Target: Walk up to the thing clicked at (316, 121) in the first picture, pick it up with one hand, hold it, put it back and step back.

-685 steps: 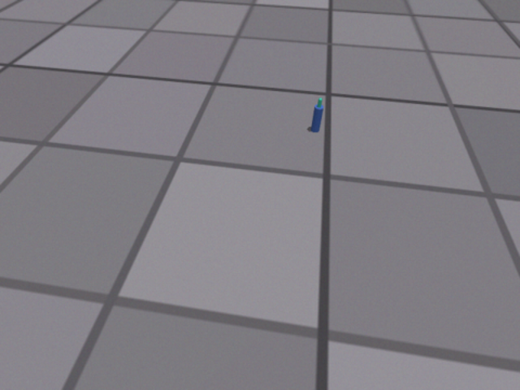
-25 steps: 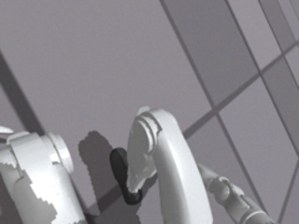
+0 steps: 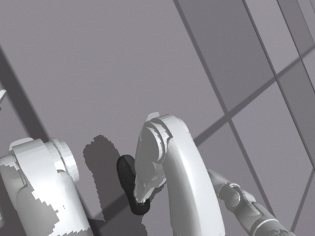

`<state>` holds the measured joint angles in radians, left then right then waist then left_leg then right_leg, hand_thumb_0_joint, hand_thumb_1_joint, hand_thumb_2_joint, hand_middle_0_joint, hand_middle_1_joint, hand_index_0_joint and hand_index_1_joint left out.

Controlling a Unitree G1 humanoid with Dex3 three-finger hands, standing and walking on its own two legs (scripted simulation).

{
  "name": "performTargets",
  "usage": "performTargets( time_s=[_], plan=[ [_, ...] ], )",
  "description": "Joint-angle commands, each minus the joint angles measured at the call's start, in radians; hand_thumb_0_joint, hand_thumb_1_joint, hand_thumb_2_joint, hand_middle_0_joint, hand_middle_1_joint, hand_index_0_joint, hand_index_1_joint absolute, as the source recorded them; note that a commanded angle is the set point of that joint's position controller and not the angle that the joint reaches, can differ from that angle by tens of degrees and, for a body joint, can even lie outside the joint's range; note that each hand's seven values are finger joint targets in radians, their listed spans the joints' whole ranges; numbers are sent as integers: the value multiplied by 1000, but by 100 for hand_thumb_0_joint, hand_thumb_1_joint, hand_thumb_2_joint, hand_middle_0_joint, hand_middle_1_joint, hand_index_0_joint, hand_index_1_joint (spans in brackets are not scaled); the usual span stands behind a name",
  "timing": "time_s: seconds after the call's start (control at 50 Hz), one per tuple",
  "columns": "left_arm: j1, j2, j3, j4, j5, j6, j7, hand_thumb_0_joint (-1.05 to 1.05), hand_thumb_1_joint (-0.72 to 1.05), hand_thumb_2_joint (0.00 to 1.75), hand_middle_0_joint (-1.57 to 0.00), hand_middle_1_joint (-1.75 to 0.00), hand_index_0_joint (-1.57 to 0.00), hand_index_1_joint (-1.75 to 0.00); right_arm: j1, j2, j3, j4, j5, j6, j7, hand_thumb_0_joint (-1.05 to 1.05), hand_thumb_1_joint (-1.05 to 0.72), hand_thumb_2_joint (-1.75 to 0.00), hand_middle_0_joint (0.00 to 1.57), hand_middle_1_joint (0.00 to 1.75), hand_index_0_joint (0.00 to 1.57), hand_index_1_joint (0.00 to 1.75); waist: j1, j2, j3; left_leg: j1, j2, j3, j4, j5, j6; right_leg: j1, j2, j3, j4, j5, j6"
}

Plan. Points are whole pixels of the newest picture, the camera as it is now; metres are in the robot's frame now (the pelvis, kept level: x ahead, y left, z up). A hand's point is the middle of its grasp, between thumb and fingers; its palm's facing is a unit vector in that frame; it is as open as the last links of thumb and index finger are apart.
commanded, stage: close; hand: left
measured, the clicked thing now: out of the picture +0.44 +0.27 -0.17
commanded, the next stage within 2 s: settle in 0.24 s
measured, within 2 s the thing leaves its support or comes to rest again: leaves its support in 0.54 s
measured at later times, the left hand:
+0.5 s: hand out of the picture +0.44 +0.25 -0.16, palm faces +0.23 -0.97 +0.01, open 7.4 cm
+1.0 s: hand out of the picture +0.42 +0.28 -0.06, palm faces +0.21 -0.98 -0.02, open 7.4 cm
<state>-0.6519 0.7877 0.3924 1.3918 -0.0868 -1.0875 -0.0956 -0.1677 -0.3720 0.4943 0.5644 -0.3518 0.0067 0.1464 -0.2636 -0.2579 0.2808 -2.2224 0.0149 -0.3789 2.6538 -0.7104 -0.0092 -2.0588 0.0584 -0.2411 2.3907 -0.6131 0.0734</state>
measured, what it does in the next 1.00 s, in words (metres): stands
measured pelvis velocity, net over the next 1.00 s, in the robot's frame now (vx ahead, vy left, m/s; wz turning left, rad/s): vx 0.01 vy -0.01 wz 0.06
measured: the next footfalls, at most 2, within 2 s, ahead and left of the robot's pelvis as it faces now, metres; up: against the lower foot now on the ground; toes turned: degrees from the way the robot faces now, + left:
none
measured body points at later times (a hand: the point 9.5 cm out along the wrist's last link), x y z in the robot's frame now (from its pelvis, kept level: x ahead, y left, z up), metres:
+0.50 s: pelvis +0.00 +0.00 +0.00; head +0.23 +0.18 +0.34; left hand +0.42 +0.30 -0.16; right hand +0.16 -0.25 -0.04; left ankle +0.08 +0.12 -0.25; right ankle +0.14 -0.13 -0.25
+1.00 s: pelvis +0.01 -0.01 +0.02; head +0.19 +0.15 +0.40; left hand +0.40 +0.33 -0.06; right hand +0.18 -0.25 -0.04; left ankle +0.08 +0.12 -0.25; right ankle +0.14 -0.13 -0.25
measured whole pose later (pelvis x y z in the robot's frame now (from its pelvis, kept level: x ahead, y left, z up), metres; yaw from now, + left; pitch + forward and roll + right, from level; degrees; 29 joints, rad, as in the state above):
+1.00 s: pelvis +0.01 -0.01 +0.02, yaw +3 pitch +21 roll -14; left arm -0.59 0.61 0.32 0.98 -0.11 -0.80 -0.13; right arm -0.02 -0.34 0.29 0.60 -0.22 0.05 0.14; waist -0.19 -0.12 0.09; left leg -2.26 0.01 -0.28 2.55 -0.68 -0.01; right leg -2.11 0.02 -0.18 2.36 -0.63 0.05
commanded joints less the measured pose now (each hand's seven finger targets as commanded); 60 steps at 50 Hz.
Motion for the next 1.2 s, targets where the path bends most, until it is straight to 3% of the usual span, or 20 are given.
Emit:
performTargets(
  time_s=[0.0, 0.06, 0.18, 0.3, 0.38, 0.46, 0.52, 0.62, 0.74, 0.78, 0.8, 0.84, 0.86, 0.9, 0.94, 0.98, 1.04, 1.06, 1.12, 1.18],
  plan=[
    [-256, 116, -1, -155, -20, -60, 16, 0, 58, 77, -77, -72, -74, -72, 44, -352, -127, -7, 10, 4, -17, 0, -85, -89, 20, 30, 20, 30, -111, 527, -567, 388, 49, 105, -338, 117, -15, 258, 38, -100, -167, 183, -78],
    [-270, 126, -6, -147, -11, -61, 26, 0, 66, 85, -85, -81, -83, -82, 57, -350, -125, -6, 10, 7, -15, 0, -85, -89, 20, 30, 20, 30, -115, 537, -578, 392, 50, 99, -347, 103, -17, 265, 39, -103, -166, 170, -79],
    [-289, 112, -28, -155, 0, -67, 27, 0, 61, 103, -109, -108, -108, -108, 50, -347, -122, -8, 7, 12, -14, 0, -87, -89, 20, 30, 20, 30, -116, 572, -564, 410, 51, 97, -354, 106, -22, 245, 36, -104, -157, 170, -80],
    [-293, 135, 2, -170, -14, -61, 34, 0, 57, 113, -123, -122, -122, -123, 63, -345, -121, -1, 10, 13, -16, 0, -87, -89, 20, 30, 20, 30, -109, 554, -602, 408, 48, 114, -333, 137, -16, 283, 39, -94, -173, 197, -79],
    [-289, 137, 15, -186, -17, -57, 42, 0, 59, 129, -123, -133, -121, -136, 58, -348, -124, -3, 12, 16, -17, 0, -88, -90, 20, 30, 20, 30, -104, 568, -593, 416, 51, 108, -348, 130, -21, 269, 37, -98, -169, 187, -81],
    [-300, 134, -11, -263, -8, -45, 24, 0, 54, 132, -132, -141, -131, -144, 77, -342, -135, 6, 12, 18, -18, 0, -88, -90, 20, 30, 20, 30, -102, 609, -643, 442, 49, 120, -347, 160, -23, 290, 36, -90, -169, 214, -82],
    [-293, 147, -10, -319, 2, -25, 14, 0, 54, 132, -132, -142, -131, -144, 77, -333, -149, 8, 19, 21, -22, 0, -88, -90, 20, 30, 20, 30, -80, 632, -664, 455, 51, 129, -351, 174, -23, 285, 33, -80, -167, 220, -85],
    [-261, 110, 14, -379, -22, 27, 19, 0, 50, 135, -135, -145, -134, -147, 108, -332, -183, 1, 39, 27, -21, 0, -88, -90, 20, 30, 20, 30, -61, 624, -691, 443, 47, 136, -382, 147, -21, 280, 26, -74, -178, 199, -88],
    [-235, 56, -31, -472, -15, 90, -2, 0, 48, 135, -137, -148, -136, -150, 140, -309, -233, -5, 72, 32, -20, 0, -88, -90, 20, 30, 20, 30, -33, 612, -727, 412, 39, 159, -401, 111, -11, 256, 21, -51, -190, 174, -93],
    [-256, 52, -27, -517, -23, 111, -13, 0, 49, 134, -137, -148, -137, -149, 156, -302, -251, -4, 84, 33, -22, 0, -88, -90, 20, 30, 20, 30, -24, 612, -736, 394, 35, 166, -415, 92, -6, 249, 18, -42, -196, 157, -94],
    [-230, 19, -46, -524, -23, 126, -21, 0, 48, 134, -137, -147, -137, -149, 159, -298, -264, -4, 92, 32, -20, 0, -88, -90, 20, 30, 20, 30, -14, 611, -736, 409, 35, 168, -428, 100, -8, 228, 15, -40, -193, 159, -96],
    [-243, 20, -38, -575, -31, 151, -25, 0, 46, 132, -136, -146, -136, -147, 176, -290, -286, -8, 109, 34, -21, 0, -87, -90, 20, 30, 20, 30, 9, 616, -767, 400, 30, 176, -440, 79, -5, 216, 13, -30, -195, 134, -101],
    [-230, -18, -51, -581, -39, 169, -31, 0, 46, 133, -136, -147, -136, -148, 188, -284, -294, -9, 116, 32, -21, 0, -88, -90, 20, 30, 20, 30, 7, 611, -777, 419, 30, 175, -445, 93, -5, 213, 12, -28, -199, 147, -101],
    [-273, -20, -55, -643, -42, 193, -34, 0, 48, 132, -136, -146, -136, -147, 210, -278, -318, -6, 131, 35, -24, 0, -87, -90, 20, 30, 20, 30, 11, 614, -799, 404, 24, 185, -457, 75, -1, 200, 6, -18, -204, 132, -103],
    [-258, -19, -53, -674, -37, 224, -39, 0, 48, 131, -137, -146, -137, -147, 230, -263, -340, -2, 148, 37, -27, 0, -87, -90, 20, 30, 20, 30, 40, 626, -835, 424, 22, 197, -470, 82, -1, 193, 3, -4, -207, 128, -108],
    [-274, -61, -81, -695, -33, 253, -50, 0, 47, 132, -138, -147, -137, -148, 237, -251, -359, -4, 165, 40, -31, 0, -87, -90, 20, 30, 20, 30, 35, 626, -830, 436, 22, 193, -497, 60, -1, 148, -3, 1, -211, 106, -111],
    [-253, -106, -99, -711, -41, 296, -61, 0, 44, 131, -137, -147, -137, -148, 255, -237, -388, 6, 187, 42, -38, 0, -88, -90, 20, 30, 20, 30, 53, 604, -835, 428, 15, 215, -506, 49, 5, 140, -7, 18, -233, 93, -112],
    [-251, -92, -79, -728, -45, 309, -60, 0, 44, 131, -136, -146, -136, -147, 268, -228, -395, 6, 194, 43, -39, 0, -87, -90, 20, 30, 20, 30, 64, 584, -867, 419, 11, 228, -504, 61, 10, 167, -8, 27, -244, 98, -112],
    [-246, -129, -88, -747, -54, 342, -70, 0, 45, 130, -135, -146, -135, -146, 286, -215, -416, 9, 213, 47, -45, 0, -87, -90, 20, 30, 20, 30, 73, 575, -888, 429, 6, 235, -525, 72, 11, 158, -15, 36, -254, 98, -113],
    [-247, -113, -59, -775, -58, 364, -72, 0, 43, 131, -136, -148, -137, -149, 293, -200, -435, 7, 234, 51, -53, 0, -87, -90, 20, 30, 20, 30, 92, 544, -911, 423, 4, 243, -546, 47, 16, 161, -18, 50, -268, 65, -113]
  ],
)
